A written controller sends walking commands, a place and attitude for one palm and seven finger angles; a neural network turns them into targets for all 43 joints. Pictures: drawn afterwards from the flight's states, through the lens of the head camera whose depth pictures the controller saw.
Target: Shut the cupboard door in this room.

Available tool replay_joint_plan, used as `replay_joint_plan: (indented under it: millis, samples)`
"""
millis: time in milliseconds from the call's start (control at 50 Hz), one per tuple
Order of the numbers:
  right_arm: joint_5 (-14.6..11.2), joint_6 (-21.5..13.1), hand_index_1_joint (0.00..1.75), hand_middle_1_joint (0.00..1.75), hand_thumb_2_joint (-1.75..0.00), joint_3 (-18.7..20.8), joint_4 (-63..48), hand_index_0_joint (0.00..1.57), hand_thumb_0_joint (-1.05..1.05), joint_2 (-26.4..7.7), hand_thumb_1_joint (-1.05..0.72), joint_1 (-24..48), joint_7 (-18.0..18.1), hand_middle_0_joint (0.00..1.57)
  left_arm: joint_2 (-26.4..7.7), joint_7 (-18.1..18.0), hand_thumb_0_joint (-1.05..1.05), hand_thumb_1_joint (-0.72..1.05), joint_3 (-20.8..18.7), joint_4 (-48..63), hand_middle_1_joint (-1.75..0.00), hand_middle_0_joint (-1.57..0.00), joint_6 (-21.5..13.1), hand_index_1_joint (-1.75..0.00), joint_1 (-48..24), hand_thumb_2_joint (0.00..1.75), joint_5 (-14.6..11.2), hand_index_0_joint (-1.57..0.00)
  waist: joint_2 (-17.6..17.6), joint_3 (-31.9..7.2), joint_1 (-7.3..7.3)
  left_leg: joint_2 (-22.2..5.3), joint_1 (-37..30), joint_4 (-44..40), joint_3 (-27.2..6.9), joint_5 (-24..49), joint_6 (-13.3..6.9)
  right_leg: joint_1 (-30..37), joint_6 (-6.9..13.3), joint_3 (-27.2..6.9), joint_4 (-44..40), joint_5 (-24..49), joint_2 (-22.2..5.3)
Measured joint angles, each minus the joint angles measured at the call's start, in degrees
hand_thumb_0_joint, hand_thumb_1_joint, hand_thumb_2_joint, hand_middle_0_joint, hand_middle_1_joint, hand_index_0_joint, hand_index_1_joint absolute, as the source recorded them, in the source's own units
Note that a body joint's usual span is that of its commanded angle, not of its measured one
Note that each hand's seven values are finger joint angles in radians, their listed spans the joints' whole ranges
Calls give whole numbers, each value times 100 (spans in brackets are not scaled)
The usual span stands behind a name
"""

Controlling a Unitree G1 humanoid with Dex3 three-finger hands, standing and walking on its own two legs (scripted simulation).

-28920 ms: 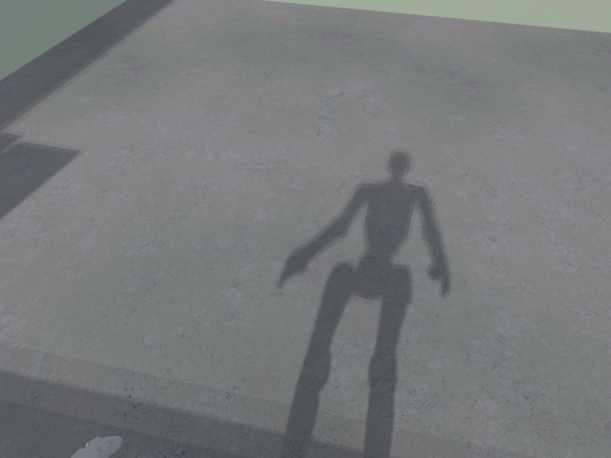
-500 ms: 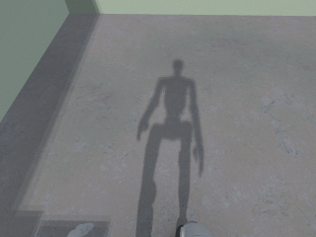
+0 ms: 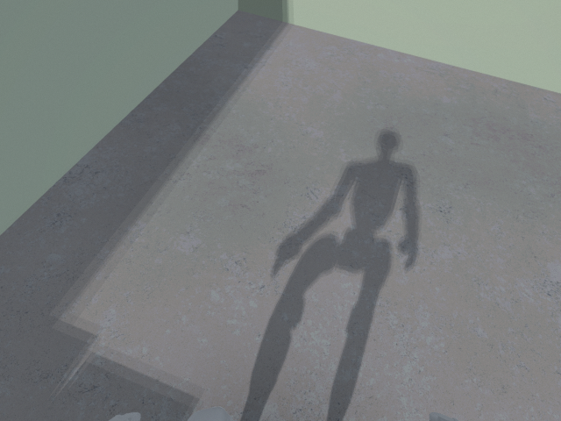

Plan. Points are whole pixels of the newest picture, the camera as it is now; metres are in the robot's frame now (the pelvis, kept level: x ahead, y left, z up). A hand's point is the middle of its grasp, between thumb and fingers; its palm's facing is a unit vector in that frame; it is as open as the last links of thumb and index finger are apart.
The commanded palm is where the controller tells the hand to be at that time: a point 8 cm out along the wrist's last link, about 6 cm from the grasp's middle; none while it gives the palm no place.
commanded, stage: walk to a spot facing it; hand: left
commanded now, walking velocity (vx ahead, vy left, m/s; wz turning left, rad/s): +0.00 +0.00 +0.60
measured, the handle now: out of the picture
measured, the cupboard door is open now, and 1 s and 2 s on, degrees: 89 89 89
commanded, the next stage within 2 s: none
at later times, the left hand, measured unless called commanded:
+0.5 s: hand out of the picture +0.08 +0.19 -0.13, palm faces +0.27 -0.92 -0.28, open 7.3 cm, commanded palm none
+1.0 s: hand out of the picture -0.11 +0.14 -0.16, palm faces +0.61 -0.75 -0.26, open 7.3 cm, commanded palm none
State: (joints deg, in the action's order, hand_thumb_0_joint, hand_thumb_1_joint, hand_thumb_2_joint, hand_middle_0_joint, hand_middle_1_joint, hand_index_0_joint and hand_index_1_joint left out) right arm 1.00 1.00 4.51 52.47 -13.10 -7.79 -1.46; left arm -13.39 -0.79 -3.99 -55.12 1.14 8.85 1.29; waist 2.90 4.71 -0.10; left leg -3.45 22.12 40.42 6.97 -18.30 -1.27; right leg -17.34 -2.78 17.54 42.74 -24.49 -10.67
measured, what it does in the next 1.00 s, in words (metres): steps on the spot, turning left: right foot, then left foot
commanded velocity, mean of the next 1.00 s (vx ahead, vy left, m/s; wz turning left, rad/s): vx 0.00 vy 0.00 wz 0.60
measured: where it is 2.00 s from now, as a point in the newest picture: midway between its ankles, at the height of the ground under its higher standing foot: outside the picture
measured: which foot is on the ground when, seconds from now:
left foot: down 0.00-0.52, up 0.54-0.98, down 1.00-1.00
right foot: up 0.00-0.50, down 0.52-1.00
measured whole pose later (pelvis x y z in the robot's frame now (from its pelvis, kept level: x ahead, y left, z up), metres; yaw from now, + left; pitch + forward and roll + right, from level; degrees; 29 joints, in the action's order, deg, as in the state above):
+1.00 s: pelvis -0.01 -0.05 +0.01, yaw +37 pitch +1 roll +0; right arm 0.3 3.3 4.0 53.0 -15.5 -5.9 -1.6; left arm -14.1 -0.5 -2.9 -52.7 1.3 14.2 1.3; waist 1.3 6.2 -1.6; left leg -1.7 14.6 33.5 4.5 -19.2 2.6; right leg -15.6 -2.2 17.2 35.9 -19.4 -11.2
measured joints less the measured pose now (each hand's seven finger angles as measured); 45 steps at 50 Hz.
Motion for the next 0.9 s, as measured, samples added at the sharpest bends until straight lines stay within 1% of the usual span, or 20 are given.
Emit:
replay_joint_plan:
  millis: [20,40,80,120,160,220,280,360,440,480,500,520,540,580,600,640,700,780,840,900]
  samples:
    - [4,-34,30,29,-90,-22,-52,20,0,-6,-92,24,16,20,-55,-9,0,91,-12,9,-30,-20,79,-30,5,89,1,-20,20,36,-16,45,39,52,-25,-32,-131,-238,-66,-342,552,-410,86]
    - [6,-57,30,29,-90,-43,-91,20,0,-10,-92,29,46,20,-94,-20,0,91,-27,3,-30,-20,143,-30,1,89,2,-20,2,61,-16,75,45,18,-73,-19,-205,-473,-108,-655,1106,-580,214]
    - [6,-60,30,29,-90,-81,-124,20,0,-3,-91,6,103,20,-151,-11,0,91,-57,-6,-30,-20,198,-30,-16,89,-3,-20,-45,101,-19,150,-37,-257,-183,144,-234,-841,-170,-1089,1924,-377,407]
    - [-6,-48,30,29,-90,-121,-112,20,0,27,-91,-39,132,20,-198,20,0,91,-77,18,-30,-20,184,-30,-9,89,-8,-20,-55,118,-51,255,-185,-648,-260,352,-256,-1060,-224,-1350,2281,19,477]
    - [-20,-47,30,29,-90,-155,-85,20,0,66,-91,-97,138,20,-231,33,0,91,-82,56,-30,-20,167,-30,25,89,-13,-20,-70,102,-70,351,-316,-999,-338,538,-277,-1166,-276,-1515,2360,284,501]
    - [-35,-45,30,30,-90,-180,-48,20,0,134,-91,-193,134,20,-259,25,0,91,-77,90,-30,-20,165,-30,60,89,-24,-20,-109,65,-59,468,-441,-1330,-487,721,-287,-1180,-342,-1668,2256,428,518]
    - [-31,-27,30,30,-90,-180,-12,20,0,197,-91,-279,118,21,-262,5,1,91,-66,115,-30,-20,183,-30,40,89,-39,-20,-148,38,-15,565,-482,-1456,-663,808,-270,-1085,-385,-1755,1987,369,545]
    - [-12,28,30,30,-90,-149,47,20,0,223,-91,-353,95,21,-202,-13,1,91,-30,181,-30,-20,200,-30,-75,89,-63,-20,-219,32,71,669,-440,-1447,-916,861,-206,-885,-370,-1815,1427,144,629]
    - [6,102,30,30,-90,-82,95,21,0,158,-91,-400,86,21,-64,-22,1,91,45,302,-30,-20,176,-30,-238,89,-96,-20,-358,34,188,736,-304,-1306,-1218,880,-81,-581,-286,-1825,588,-51,795]
    - [8,154,30,30,-90,-38,115,21,0,99,-91,-421,80,21,16,-18,1,91,88,393,-30,-20,130,-30,-286,89,-115,-20,-436,15,230,774,-201,-1181,-1379,868,13,-324,-220,-1799,-40,78,891]
    - [-1,180,30,30,-90,-13,120,20,0,65,-91,-439,77,21,50,-13,1,91,111,446,-30,-20,94,-30,-287,89,-119,-20,-467,-7,238,802,-129,-1078,-1459,843,69,-134,-185,-1763,-486,300,927]
    - [-19,205,30,30,-90,13,113,20,0,35,-91,-473,70,21,68,-9,0,91,136,513,-30,-20,43,-30,-258,89,-109,-20,-470,-55,225,853,-18,-909,-1518,785,130,71,-97,-1735,-988,457,919]
    - [-37,234,30,30,-90,53,136,20,0,-21,-91,-445,68,21,132,-21,0,91,151,537,-30,-20,-3,-30,-254,89,-76,-20,-548,-29,203,840,124,-553,-1543,374,189,85,64,-1669,-1022,567,957]
    - [-17,301,30,30,-90,120,174,20,0,-120,-91,-411,62,21,242,-30,0,91,220,581,-30,-20,-20,-30,-191,89,-54,-20,-616,6,221,840,475,547,-1368,-441,274,140,293,-1496,-959,658,911]
    - [-8,331,30,30,-90,145,185,20,0,-162,-91,-400,48,21,284,-34,0,91,240,597,-30,-20,-13,-30,-134,89,-53,-20,-606,3,218,819,637,1121,-1239,-564,305,202,345,-1432,-1011,694,860]
    - [8,353,30,30,-90,180,182,20,0,-240,-91,-382,11,20,349,-37,0,91,264,587,-30,-20,-4,-30,-38,89,-48,-21,-595,11,238,686,868,2061,-1033,-417,390,347,380,-1286,-1189,780,777]
    - [6,359,30,30,-90,192,178,20,0,-303,-91,-389,-19,20,394,-31,0,91,281,544,-30,-20,-28,-30,67,89,-39,-21,-534,18,252,441,938,2710,-895,-147,529,483,394,-1049,-1366,851,662]
    - [3,418,30,29,-90,169,235,20,0,-328,-91,-348,-23,20,403,-17,0,90,287,495,-30,-20,-65,-30,199,89,-20,-21,-432,31,186,193,682,2526,-848,-207,645,524,398,-749,-1431,853,512]
    - [-15,437,30,29,-90,123,271,20,0,-326,-91,-232,-14,20,361,-2,0,90,279,435,-30,-20,-73,-30,289,89,6,-21,-362,84,98,98,348,1880,-757,-495,668,501,364,-544,-1400,833,382]
    - [-47,406,30,29,-90,55,252,20,0,-304,-92,-58,-4,20,253,17,0,90,247,364,-30,-20,-58,-30,370,89,26,-21,-295,149,-12,82,-10,1078,-588,-716,625,430,291,-348,-1281,785,239]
